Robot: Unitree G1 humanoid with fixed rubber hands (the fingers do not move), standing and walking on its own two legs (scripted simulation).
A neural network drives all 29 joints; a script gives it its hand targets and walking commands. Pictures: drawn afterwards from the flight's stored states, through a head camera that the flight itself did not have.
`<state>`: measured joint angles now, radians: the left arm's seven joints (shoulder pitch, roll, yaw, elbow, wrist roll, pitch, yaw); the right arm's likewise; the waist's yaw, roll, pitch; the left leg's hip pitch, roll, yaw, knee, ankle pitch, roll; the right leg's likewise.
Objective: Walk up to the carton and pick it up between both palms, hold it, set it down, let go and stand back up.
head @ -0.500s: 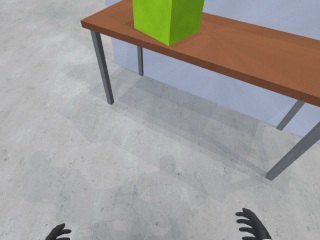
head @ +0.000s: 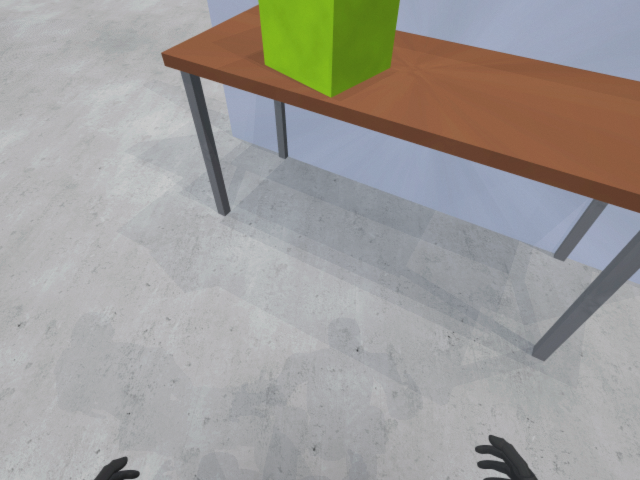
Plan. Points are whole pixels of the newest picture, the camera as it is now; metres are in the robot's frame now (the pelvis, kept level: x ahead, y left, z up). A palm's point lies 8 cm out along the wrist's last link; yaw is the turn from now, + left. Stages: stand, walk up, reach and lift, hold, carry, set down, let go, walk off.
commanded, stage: stand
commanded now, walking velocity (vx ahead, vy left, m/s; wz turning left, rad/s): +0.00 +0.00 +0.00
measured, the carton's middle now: (328, 13) +1.19 -0.05 +0.10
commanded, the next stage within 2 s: walk up in 1.60 s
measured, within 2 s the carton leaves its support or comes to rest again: neither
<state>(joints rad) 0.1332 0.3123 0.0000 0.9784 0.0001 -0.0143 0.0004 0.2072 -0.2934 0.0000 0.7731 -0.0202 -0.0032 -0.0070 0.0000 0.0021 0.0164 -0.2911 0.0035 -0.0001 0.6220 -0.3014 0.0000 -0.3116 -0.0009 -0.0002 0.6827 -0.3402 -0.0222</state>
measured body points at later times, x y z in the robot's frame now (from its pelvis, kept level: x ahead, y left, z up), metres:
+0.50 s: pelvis +0.00 +0.00 +0.01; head -0.01 -0.01 +0.46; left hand +0.09 +0.29 -0.11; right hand +0.10 -0.27 -0.11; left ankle +0.02 +0.14 -0.72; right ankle +0.02 -0.10 -0.72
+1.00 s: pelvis +0.00 +0.01 +0.01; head -0.01 +0.00 +0.46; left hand +0.08 +0.29 -0.11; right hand +0.10 -0.27 -0.11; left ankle +0.02 +0.14 -0.72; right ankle +0.02 -0.10 -0.72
